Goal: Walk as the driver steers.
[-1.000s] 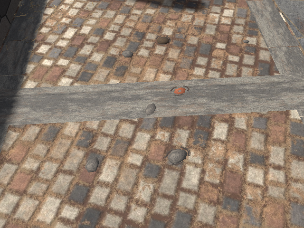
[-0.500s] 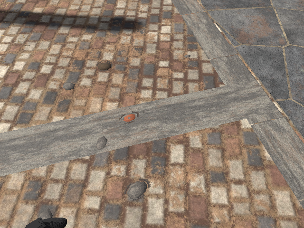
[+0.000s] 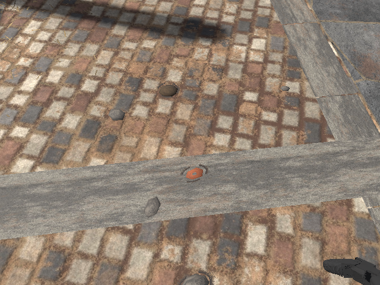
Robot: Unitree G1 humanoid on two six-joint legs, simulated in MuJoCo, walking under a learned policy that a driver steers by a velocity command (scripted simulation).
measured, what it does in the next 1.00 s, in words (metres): walks ahead: right foot, then left foot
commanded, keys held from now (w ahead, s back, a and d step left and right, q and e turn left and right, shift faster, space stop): no key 0.20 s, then w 0.80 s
